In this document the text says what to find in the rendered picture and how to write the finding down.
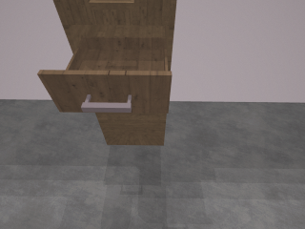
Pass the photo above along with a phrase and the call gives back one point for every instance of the handle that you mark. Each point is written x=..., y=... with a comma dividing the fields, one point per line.
x=106, y=107
x=112, y=4

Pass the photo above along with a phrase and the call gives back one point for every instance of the drawer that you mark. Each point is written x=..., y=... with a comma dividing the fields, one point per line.
x=110, y=68

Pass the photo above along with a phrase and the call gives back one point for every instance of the cabinet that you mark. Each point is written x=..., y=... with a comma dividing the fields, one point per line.
x=150, y=18

